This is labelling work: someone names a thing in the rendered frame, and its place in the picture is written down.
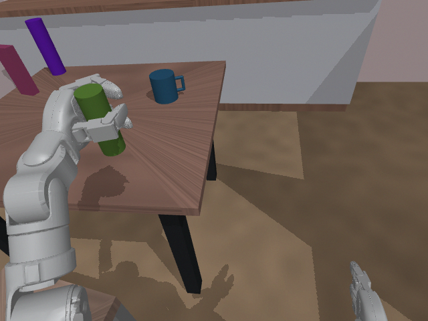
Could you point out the table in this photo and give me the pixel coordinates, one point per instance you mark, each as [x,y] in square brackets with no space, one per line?
[169,150]

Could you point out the chair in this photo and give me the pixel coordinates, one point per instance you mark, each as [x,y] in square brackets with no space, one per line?
[103,307]

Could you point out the left robot hand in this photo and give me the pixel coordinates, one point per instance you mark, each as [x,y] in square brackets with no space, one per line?
[62,113]

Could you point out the right robot hand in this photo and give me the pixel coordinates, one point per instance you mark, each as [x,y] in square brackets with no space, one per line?
[366,303]

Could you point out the left robot arm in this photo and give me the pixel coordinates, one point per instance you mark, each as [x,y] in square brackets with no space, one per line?
[37,217]

